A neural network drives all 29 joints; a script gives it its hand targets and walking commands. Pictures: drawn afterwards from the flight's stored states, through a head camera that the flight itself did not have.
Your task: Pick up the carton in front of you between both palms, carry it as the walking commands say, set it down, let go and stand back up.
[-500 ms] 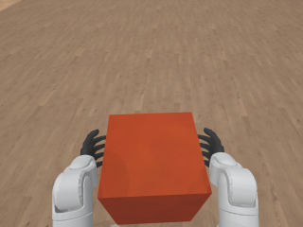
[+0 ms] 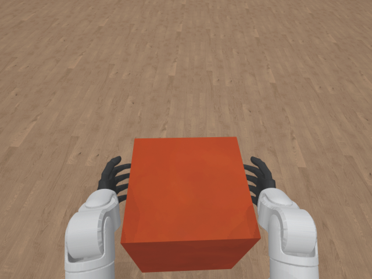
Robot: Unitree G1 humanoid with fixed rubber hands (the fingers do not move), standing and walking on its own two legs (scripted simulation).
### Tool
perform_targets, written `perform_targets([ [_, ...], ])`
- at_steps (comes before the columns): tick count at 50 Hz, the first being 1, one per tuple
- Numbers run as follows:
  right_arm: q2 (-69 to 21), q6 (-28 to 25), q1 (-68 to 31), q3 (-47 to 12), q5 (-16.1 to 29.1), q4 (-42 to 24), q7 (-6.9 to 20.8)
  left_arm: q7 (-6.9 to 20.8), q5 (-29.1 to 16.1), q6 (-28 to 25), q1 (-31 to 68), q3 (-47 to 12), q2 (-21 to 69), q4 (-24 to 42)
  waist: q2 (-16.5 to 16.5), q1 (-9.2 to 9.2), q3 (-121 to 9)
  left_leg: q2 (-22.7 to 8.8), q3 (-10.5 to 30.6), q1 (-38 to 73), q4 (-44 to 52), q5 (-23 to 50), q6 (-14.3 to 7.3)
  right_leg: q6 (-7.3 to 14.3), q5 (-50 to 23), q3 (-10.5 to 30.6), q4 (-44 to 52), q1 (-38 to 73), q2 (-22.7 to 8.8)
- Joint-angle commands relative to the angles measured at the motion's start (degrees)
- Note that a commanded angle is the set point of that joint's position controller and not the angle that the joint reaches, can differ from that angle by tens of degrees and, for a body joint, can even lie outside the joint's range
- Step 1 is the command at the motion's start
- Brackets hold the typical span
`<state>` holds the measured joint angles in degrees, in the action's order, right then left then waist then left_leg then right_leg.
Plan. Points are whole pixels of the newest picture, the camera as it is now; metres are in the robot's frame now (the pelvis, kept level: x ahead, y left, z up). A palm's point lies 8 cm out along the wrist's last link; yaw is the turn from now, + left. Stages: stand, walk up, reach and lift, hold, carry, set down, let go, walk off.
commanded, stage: carry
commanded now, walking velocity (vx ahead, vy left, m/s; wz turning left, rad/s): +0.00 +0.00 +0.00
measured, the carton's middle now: (186, 208) +0.27 +0.00 +0.00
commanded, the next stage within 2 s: hold in 1.78 s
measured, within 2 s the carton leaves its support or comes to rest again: neither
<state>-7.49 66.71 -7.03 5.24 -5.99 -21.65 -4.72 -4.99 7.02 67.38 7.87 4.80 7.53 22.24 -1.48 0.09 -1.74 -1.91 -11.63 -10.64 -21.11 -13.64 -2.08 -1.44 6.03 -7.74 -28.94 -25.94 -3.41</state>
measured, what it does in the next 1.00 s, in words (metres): steps on the spot: right foot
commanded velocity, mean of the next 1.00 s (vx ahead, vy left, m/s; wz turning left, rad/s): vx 0.00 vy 0.00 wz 0.00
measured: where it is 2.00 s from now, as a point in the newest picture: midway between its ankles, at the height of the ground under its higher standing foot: outside the picture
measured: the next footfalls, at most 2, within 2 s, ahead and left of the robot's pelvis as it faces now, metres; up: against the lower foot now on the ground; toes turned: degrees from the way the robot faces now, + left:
right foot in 0.04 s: +0.14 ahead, -0.12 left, +0.00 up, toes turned +19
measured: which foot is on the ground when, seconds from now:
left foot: down 0.00-1.00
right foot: up 0.00-0.02, down 0.04-1.00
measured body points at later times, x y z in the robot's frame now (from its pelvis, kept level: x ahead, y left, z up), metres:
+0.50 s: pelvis +0.09 -0.02 -0.02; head +0.08 -0.02 +0.43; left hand +0.36 +0.15 +0.04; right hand +0.38 -0.15 +0.04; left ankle -0.03 +0.09 -0.74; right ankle +0.11 -0.11 -0.75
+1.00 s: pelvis +0.05 -0.01 -0.01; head +0.03 -0.01 +0.44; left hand +0.34 +0.16 +0.02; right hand +0.36 -0.15 +0.02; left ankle -0.03 +0.08 -0.75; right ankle +0.11 -0.12 -0.75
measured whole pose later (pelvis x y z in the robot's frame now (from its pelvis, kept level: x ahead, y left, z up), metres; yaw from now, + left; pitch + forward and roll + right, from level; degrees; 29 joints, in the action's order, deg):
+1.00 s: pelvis +0.05 -0.01 -0.01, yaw +3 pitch +2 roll +0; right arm -8.2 39.3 -12.9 10.6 -14.4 12.0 -1.1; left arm -1.1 14.5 38.7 13.4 11.0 8.4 -12.4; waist 0.2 0.0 -5.1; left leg -3.1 -10.0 -9.1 -30.2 -22.4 -0.2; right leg 1.5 10.1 -10.2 -30.2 -21.4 -3.9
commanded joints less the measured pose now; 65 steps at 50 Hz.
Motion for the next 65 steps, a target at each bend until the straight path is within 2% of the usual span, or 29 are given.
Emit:
perform_targets([
  [1, -50.8, 0.9, -23.7, -39.9, 22.2, -4.4, 15.1, 14.2, -23.6, 0.7, 23.3, -41.7, 52.0, 4.1, 7.4, 0.01, -18.3, -9.3, 1.4, 5.6, -3.9, 26.2, 0.1, -0.2, -15.1, -1.5, 10.3, 16.1, -0.9],
  [2, -49.5, 1.3, -23.3, -39.4, 21.4, -3.3, 14.8, 14.5, -23.6, 1.5, 23.2, -41.2, 50.4, 3.6, 5.4, 0.17, -18.6, -8.7, 2.0, 1.4, -6.1, 18.8, 1.6, 0.1, -22.5, 1.7, 9.1, 21.6, -4.9],
  [3, -48.3, 2.1, -23.6, -39.2, 21.1, -3.0, 14.6, 14.7, -23.5, 2.2, 23.6, -40.4, 49.2, 2.4, -0.8, 0.60, -19.8, -6.9, 2.6, -2.8, -8.7, 8.6, 3.2, 2.5, -40.4, 6.3, 3.6, 26.6, -10.6],
  [4, -47.5, 3.1, -23.8, -39.5, 21.2, -3.0, 14.3, 15.0, -22.9, 2.5, 22.2, -39.3, 49.0, -0.9, -5.0, 0.29, -21.3, -5.8, 4.9, -4.4, -7.5, 1.4, 4.0, 5.9, -41.2, 8.9, 2.3, 29.1, -13.1],
  [5, -46.8, 3.8, -24.7, -39.5, 21.2, -2.9, 14.3, 15.2, -22.7, 2.5, 20.5, -38.3, 49.1, -3.0, -7.0, 0.26, -20.0, -5.4, 5.3, -3.0, -6.8, -1.4, 4.3, 6.7, -36.5, 10.1, 4.1, 25.8, -13.1],
  [6, -47.2, 4.2, -26.1, -39.9, 21.4, -2.0, 14.5, 15.3, -22.4, 2.5, 20.6, -37.8, 49.8, -4.2, -6.4, 0.27, -19.7, -5.5, 5.9, -0.8, -6.0, 0.5, 4.0, 6.3, -34.5, 9.2, 4.4, 23.8, -11.6],
  [8, -48.6, 4.2, -27.2, -40.4, 21.9, -0.2, 14.8, 15.2, -22.0, 2.4, 20.9, -37.3, 51.1, -6.0, -4.3, 0.11, -19.7, -6.1, 6.1, 0.9, -5.0, 8.2, 4.1, 5.5, -35.7, 6.3, 1.6, 22.4, -9.1],
  [11, -50.8, 3.1, -27.5, -41.1, 22.3, 2.0, 15.3, 15.3, -21.7, 1.4, 22.1, -37.9, 53.2, -6.9, -1.2, -0.11, -21.3, -6.6, 5.6, 1.6, -7.0, 18.7, 4.4, 5.0, -38.5, 4.3, -1.7, 22.7, -7.7],
  [16, -53.7, -1.0, -26.5, -41.6, 21.1, 4.3, 15.7, 15.7, -21.5, -2.3, 23.9, -40.1, 55.4, -7.0, 0.4, -0.09, -22.5, -5.9, 5.4, 2.0, -7.5, 20.3, 4.7, 5.3, -41.3, 4.0, -3.4, 23.0, -7.4],
  [22, -52.1, -7.0, -24.4, -40.1, 18.1, 6.4, 15.5, 15.8, -19.4, -8.0, 23.1, -40.3, 53.2, -7.8, 2.7, -0.03, -21.9, -7.1, 5.7, 5.7, -8.3, 28.6, 3.9, 4.5, -30.4, 2.7, -4.6, 18.2, -5.9],
  [25, -49.9, -9.6, -22.7, -38.5, 16.0, 7.9, 15.2, 15.6, -17.6, -10.4, 21.6, -38.9, 51.1, -9.3, 3.2, -0.05, -21.1, -7.7, 5.6, 5.7, -8.7, 30.3, 3.4, 4.1, -25.7, 2.3, -5.1, 16.7, -5.5],
  [29, -46.9, -13.5, -21.9, -35.8, 13.1, 10.6, 14.7, 15.3, -14.7, -14.3, 20.6, -35.9, 48.0, -12.4, 2.9, -0.07, -19.3, -8.0, 5.2, 4.2, -8.2, 26.4, 2.9, 3.8, -21.3, 2.3, -4.7, 15.6, -5.6],
  [36, -44.5, -22.0, -25.4, -28.7, 7.4, 19.2, 14.2, 14.9, -8.7, -22.7, 23.4, -28.2, 45.1, -21.4, 1.7, -0.20, -16.3, -7.5, 5.7, 0.8, -5.3, 12.6, 2.2, 3.7, -16.0, 3.2, -1.7, 15.7, -6.0],
  [40, -45.3, -27.1, -28.9, -23.9, 4.3, 26.6, 14.6, 15.2, -5.4, -27.7, 26.8, -23.3, 46.0, -28.6, 1.8, -0.28, -14.9, -7.4, 6.2, -0.5, -3.5, 6.3, 1.8, 3.6, -10.7, 3.7, 0.1, 15.2, -5.9],
  [44, -49.0, -30.6, -32.0, -23.1, 3.7, 30.8, 15.5, 16.0, -4.6, -31.1, 29.9, -22.5, 50.0, -32.8, 1.8, -0.24, -15.3, -7.3, 6.6, -0.9, -3.0, 3.9, 1.4, 3.7, -8.8, 4.1, 1.0, 15.4, -5.9],
  [47, -51.3, -30.9, -32.5, -24.5, 4.3, 30.9, 16.1, 16.6, -5.1, -31.4, 30.2, -23.7, 52.4, -33.1, 1.7, -0.17, -16.2, -7.2, 6.8, -0.7, -3.2, 3.7, 1.1, 3.7, -8.7, 4.1, 1.1, 15.7, -6.0],
  [51, -52.2, -28.6, -30.8, -27.9, 6.6, 27.5, 16.2, 16.7, -7.0, -29.2, 28.2, -26.6, 53.2, -30.0, 1.7, -0.12, -17.0, -7.2, 6.8, -0.7, -3.6, 4.3, 0.9, 3.6, -9.0, 3.9, 1.0, 15.8, -6.1],
  [55, -50.7, -26.8, -29.4, -27.3, 6.4, 26.9, 16.1, 16.5, -6.9, -27.4, 27.0, -25.9, 51.7, -29.4, 1.7, -0.09, -16.6, -7.1, 6.9, -1.4, -3.7, 4.2, 0.9, 3.5, -8.7, 3.8, 0.9, 15.1, -6.1],
  [65, -51.0, -26.9, -30.6, -28.2, 7.0, 25.5, 16.0, 16.7, -7.9, -27.5, 28.5, -27.3, 52.0, -28.0, 1.5, -0.11, -16.4, -7.1, 7.2, -2.2, -3.5, 3.3, 0.5, 3.2, -7.8, 3.9, 1.2, 14.7, -6.0],
])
